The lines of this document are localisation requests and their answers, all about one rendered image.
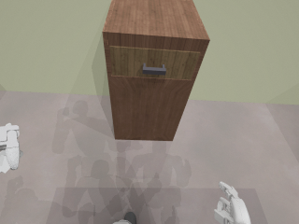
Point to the cabinet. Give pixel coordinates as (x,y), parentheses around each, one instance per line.
(150,108)

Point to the handle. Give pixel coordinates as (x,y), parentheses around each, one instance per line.
(153,70)

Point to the robot right hand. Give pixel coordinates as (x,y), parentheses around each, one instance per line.
(236,210)

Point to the drawer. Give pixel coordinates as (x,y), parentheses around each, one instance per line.
(129,62)

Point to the robot left hand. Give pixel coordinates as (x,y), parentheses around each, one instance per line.
(10,148)

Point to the left robot foot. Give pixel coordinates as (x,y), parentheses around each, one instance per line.
(130,216)

